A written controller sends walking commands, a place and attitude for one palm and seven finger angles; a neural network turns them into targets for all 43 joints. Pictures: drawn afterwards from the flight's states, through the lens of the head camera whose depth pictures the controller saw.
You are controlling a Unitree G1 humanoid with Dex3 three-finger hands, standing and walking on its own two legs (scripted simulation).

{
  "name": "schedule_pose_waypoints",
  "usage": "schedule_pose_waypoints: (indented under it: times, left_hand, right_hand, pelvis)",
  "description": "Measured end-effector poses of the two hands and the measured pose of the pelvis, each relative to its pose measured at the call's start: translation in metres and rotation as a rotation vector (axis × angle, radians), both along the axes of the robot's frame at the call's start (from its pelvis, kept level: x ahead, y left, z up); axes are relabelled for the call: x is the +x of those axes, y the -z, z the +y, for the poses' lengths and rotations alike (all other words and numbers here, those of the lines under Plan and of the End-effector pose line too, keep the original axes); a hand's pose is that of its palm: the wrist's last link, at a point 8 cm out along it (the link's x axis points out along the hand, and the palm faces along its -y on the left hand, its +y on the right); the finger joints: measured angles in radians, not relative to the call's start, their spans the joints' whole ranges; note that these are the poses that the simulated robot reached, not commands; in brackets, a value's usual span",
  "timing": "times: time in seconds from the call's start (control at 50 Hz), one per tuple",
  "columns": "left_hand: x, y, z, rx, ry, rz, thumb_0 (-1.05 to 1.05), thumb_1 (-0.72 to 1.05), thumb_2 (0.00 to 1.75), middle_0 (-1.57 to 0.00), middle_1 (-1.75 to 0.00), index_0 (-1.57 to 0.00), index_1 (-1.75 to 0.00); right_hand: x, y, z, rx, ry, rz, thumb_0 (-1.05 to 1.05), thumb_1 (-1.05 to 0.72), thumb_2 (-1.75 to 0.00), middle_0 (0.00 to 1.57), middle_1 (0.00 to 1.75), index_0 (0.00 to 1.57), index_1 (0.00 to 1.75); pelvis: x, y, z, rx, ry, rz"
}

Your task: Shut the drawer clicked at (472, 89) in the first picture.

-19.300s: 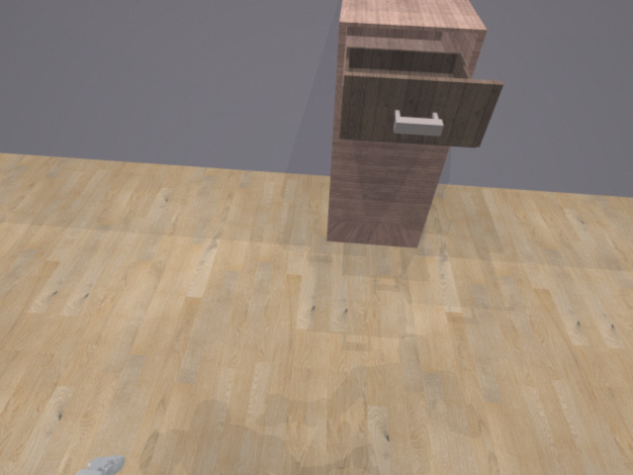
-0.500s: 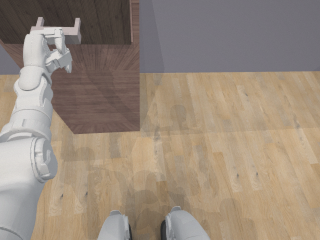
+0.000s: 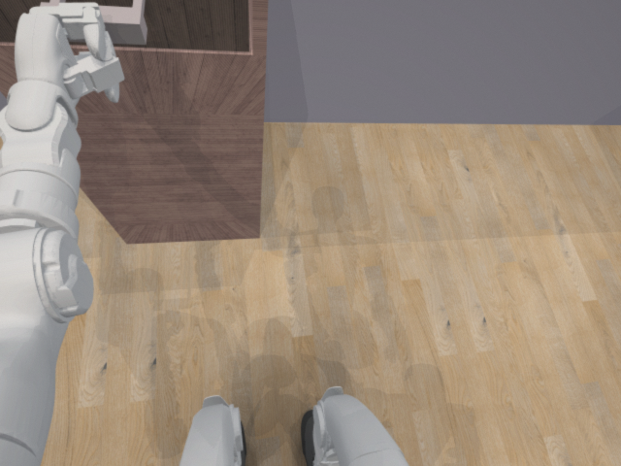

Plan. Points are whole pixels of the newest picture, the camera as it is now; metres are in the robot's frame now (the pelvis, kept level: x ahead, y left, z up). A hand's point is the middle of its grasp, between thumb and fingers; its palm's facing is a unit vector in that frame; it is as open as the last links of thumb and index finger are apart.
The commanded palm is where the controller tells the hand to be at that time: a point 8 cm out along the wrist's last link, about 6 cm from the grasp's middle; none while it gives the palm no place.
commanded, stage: pull the fist back off the drawer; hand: left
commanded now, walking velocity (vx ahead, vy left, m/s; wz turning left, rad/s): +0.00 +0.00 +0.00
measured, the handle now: (97, 9) +0.65 +0.18 +0.10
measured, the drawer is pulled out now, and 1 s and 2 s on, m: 0.00 0.00 0.00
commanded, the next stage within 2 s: draw the hand back to the body in 0.72 s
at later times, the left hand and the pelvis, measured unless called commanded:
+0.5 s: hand (113, 64) +0.57 +0.16 +0.10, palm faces -0.02 -1.00 -0.02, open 3.2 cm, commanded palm +0.55 +0.19 +0.10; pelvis +0.00 +0.01 +0.00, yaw -2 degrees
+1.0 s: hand (90, 89) +0.52 +0.17 +0.12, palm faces -0.03 -1.00 -0.03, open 3.3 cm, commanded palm +0.47 +0.22 +0.13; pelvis +0.06 +0.01 +0.04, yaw -2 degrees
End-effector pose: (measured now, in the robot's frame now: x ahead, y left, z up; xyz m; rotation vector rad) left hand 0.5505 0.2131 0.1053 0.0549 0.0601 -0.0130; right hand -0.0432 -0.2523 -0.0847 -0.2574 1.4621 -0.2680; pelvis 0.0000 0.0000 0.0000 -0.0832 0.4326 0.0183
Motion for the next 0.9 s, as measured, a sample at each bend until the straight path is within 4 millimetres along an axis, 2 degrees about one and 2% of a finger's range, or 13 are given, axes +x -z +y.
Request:
schedule_pose_waypoints:
  times: [0.32,0.48,0.64,0.9]
  left_hand:
    - [0.000,-0.001,0.002,-0.010,0.007,0.006,0.03,0.73,0.98,-1.40,-1.60,-1.40,-1.60]
    - [-0.003,0.001,-0.001,-0.033,0.004,-0.011,0.03,0.79,0.93,-1.40,-1.60,-1.40,-1.60]
    - [-0.008,0.005,0.000,-0.031,-0.004,-0.002,0.02,0.87,0.91,-1.40,-1.60,-1.40,-1.60]
    - [-0.025,-0.002,0.013,-0.031,-0.002,-0.052,0.02,0.90,0.90,-1.40,-1.60,-1.40,-1.60]
  right_hand:
    - [-0.020,-0.002,0.009,-0.009,0.012,-0.006,0.00,-0.90,-0.90,0.21,0.30,0.21,0.30]
    - [-0.017,-0.004,0.017,0.021,0.035,-0.001,0.00,-0.90,-0.90,0.21,0.30,0.21,0.30]
    - [0.008,-0.008,0.018,0.045,0.052,-0.028,0.00,-0.90,-0.90,0.21,0.30,0.21,0.30]
    - [0.080,-0.012,0.003,0.051,0.021,-0.117,0.00,-0.90,-0.90,0.21,0.30,0.20,0.30]
  pelvis:
    - [-0.010,0.004,0.007,-0.008,0.009,0.005]
    - [-0.003,-0.002,0.010,-0.001,0.025,-0.007]
    - [0.015,-0.012,0.011,0.011,0.043,-0.028]
    - [0.045,-0.025,0.007,0.023,0.038,-0.066]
